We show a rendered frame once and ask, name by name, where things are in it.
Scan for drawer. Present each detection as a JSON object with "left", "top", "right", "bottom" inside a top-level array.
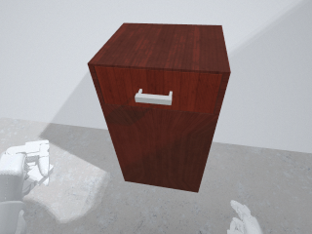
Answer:
[{"left": 95, "top": 66, "right": 222, "bottom": 114}]

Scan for handle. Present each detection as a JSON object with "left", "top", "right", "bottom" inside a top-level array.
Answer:
[{"left": 135, "top": 89, "right": 173, "bottom": 105}]

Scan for left robot hand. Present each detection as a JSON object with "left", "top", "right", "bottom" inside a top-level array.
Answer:
[{"left": 0, "top": 139, "right": 54, "bottom": 203}]

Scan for right robot hand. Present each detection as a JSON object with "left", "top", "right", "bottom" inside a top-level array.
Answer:
[{"left": 227, "top": 200, "right": 263, "bottom": 234}]

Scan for robot left forearm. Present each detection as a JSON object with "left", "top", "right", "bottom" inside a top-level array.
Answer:
[{"left": 0, "top": 201, "right": 27, "bottom": 234}]

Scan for cabinet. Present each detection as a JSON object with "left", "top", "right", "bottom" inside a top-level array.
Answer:
[{"left": 87, "top": 22, "right": 231, "bottom": 193}]

